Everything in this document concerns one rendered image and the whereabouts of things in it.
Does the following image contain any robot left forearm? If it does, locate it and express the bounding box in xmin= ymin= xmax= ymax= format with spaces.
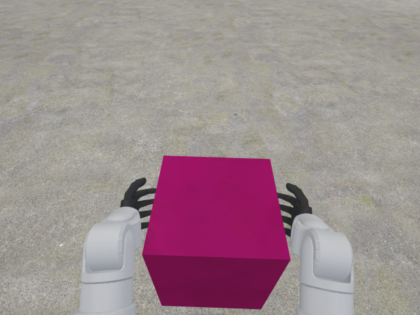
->
xmin=73 ymin=207 xmax=142 ymax=315

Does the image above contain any robot right forearm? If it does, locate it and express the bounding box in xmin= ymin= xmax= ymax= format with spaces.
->
xmin=291 ymin=213 xmax=354 ymax=315

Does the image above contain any carton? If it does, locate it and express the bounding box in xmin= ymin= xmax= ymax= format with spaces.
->
xmin=142 ymin=156 xmax=291 ymax=309

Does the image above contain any right robot hand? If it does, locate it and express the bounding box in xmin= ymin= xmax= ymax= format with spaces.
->
xmin=277 ymin=183 xmax=312 ymax=237

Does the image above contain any left robot hand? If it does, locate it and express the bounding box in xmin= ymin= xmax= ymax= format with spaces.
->
xmin=120 ymin=178 xmax=156 ymax=229

